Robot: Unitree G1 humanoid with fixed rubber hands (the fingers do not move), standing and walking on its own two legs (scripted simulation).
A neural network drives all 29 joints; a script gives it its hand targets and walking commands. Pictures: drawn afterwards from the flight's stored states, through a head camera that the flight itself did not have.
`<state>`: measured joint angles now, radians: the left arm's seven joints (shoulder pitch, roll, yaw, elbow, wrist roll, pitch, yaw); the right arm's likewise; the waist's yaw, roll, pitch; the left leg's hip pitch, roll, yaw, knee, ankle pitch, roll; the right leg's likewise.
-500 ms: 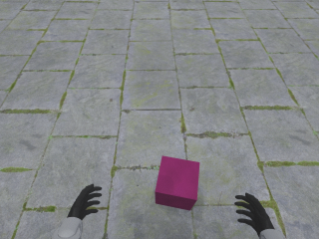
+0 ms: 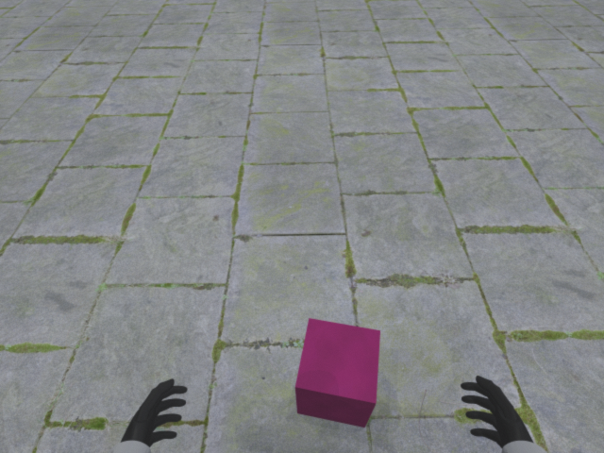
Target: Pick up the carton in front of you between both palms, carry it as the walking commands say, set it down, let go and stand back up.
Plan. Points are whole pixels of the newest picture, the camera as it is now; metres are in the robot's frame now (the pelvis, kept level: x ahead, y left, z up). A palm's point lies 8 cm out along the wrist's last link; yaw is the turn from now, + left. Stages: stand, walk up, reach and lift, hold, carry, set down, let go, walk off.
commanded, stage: stand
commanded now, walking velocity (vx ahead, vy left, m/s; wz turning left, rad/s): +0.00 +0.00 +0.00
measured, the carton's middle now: (337, 373) +0.44 -0.07 -0.65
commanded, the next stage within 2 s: none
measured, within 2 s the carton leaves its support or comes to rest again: neither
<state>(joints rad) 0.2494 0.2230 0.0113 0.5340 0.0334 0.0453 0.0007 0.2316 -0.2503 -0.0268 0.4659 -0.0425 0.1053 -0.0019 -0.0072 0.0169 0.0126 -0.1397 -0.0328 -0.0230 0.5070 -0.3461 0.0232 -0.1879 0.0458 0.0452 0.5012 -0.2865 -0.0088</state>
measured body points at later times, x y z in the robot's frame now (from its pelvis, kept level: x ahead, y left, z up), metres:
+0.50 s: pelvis +0.05 -0.02 -0.01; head +0.05 -0.02 +0.44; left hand +0.13 +0.24 -0.13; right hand +0.13 -0.27 -0.13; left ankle -0.04 +0.10 -0.74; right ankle -0.01 -0.11 -0.74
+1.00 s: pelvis +0.03 -0.01 +0.00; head +0.03 -0.02 +0.45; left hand +0.05 +0.24 -0.15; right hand +0.03 -0.27 -0.15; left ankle -0.04 +0.10 -0.74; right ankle -0.01 -0.11 -0.74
